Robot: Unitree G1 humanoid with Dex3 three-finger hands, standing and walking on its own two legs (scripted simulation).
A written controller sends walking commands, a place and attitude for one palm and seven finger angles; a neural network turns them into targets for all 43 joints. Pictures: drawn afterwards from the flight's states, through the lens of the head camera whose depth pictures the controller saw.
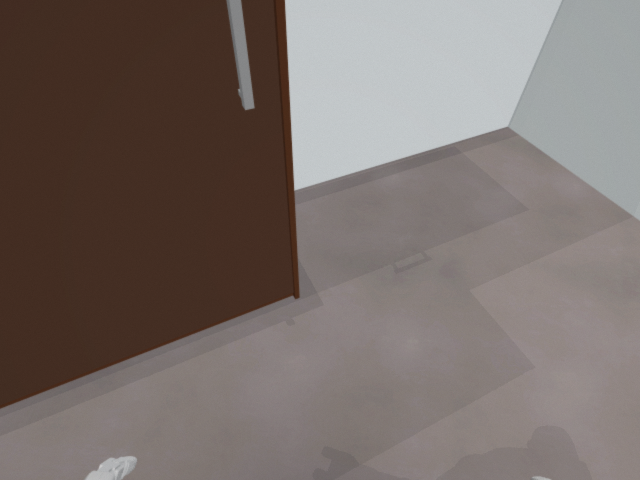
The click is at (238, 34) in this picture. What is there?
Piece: wardrobe's sliding door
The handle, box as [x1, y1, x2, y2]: [226, 0, 254, 109]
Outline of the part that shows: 226,0 240,87 238,89 238,93 241,98 243,107 245,109 254,107 240,0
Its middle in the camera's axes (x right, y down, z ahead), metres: -0.15 -0.36 +0.68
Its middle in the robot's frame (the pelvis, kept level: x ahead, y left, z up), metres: +0.77 +0.20 +0.20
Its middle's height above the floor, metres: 0.97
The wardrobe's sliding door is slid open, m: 0.00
